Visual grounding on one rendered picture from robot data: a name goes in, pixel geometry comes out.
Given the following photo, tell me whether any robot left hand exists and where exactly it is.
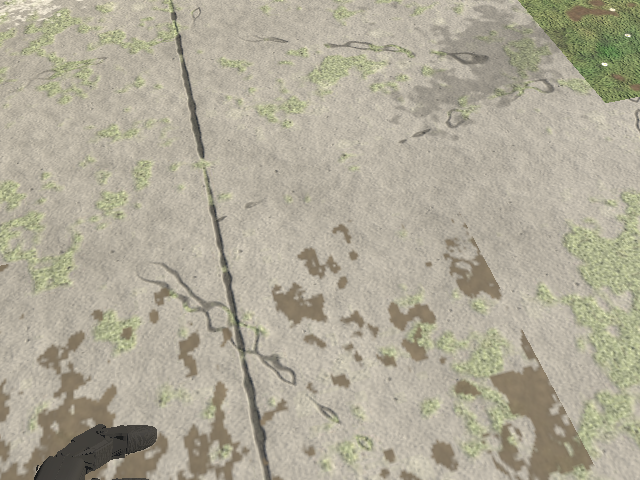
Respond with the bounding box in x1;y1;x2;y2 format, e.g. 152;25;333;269
34;424;157;480

